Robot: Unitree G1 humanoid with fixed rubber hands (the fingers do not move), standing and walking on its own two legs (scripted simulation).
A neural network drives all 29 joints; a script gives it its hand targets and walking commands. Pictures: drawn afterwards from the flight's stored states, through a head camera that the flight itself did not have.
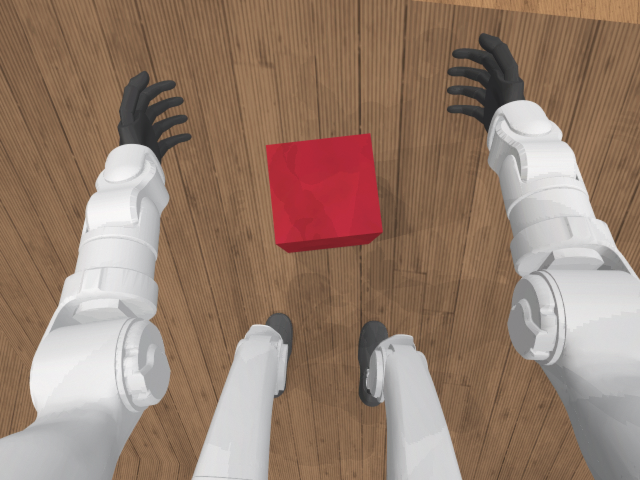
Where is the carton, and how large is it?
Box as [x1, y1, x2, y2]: [266, 133, 382, 252]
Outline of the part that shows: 369,133 266,145 276,244 288,252 368,243 382,232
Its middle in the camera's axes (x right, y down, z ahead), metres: +0.01 -0.10 +0.88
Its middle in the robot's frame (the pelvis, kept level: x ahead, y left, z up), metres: +0.51 +0.04 -0.52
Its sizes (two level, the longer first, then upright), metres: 0.210 0.200 0.250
